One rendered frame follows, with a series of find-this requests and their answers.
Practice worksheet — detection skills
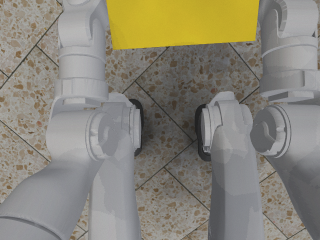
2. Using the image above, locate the robot right forearm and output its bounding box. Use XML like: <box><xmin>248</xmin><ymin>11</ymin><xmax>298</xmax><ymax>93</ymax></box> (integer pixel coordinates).
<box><xmin>257</xmin><ymin>0</ymin><xmax>320</xmax><ymax>106</ymax></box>

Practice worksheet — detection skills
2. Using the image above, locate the robot thigh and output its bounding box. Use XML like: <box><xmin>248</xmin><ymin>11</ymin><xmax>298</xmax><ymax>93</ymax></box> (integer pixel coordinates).
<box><xmin>88</xmin><ymin>102</ymin><xmax>142</xmax><ymax>240</ymax></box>
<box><xmin>201</xmin><ymin>99</ymin><xmax>265</xmax><ymax>240</ymax></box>

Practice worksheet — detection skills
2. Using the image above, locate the left robot upper arm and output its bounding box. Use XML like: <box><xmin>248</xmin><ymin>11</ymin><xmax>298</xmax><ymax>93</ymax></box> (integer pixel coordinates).
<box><xmin>0</xmin><ymin>109</ymin><xmax>119</xmax><ymax>240</ymax></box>

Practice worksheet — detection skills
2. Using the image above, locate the left robot thigh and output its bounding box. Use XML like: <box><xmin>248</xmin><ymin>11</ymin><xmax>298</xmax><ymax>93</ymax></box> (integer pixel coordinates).
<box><xmin>88</xmin><ymin>102</ymin><xmax>142</xmax><ymax>240</ymax></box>

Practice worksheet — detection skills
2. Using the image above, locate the robot left forearm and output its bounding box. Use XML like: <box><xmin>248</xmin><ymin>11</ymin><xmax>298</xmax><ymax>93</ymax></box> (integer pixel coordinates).
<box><xmin>45</xmin><ymin>0</ymin><xmax>110</xmax><ymax>146</ymax></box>

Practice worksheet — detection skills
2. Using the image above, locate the right robot upper arm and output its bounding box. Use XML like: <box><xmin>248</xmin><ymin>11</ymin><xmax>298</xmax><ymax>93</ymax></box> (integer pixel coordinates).
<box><xmin>250</xmin><ymin>104</ymin><xmax>320</xmax><ymax>240</ymax></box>

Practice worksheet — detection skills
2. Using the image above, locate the right robot thigh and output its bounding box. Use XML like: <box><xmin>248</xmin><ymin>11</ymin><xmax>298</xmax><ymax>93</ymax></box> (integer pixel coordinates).
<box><xmin>201</xmin><ymin>99</ymin><xmax>265</xmax><ymax>240</ymax></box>

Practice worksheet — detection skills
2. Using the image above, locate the carton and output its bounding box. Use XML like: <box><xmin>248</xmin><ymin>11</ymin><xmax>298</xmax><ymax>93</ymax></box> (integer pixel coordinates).
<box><xmin>106</xmin><ymin>0</ymin><xmax>260</xmax><ymax>50</ymax></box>

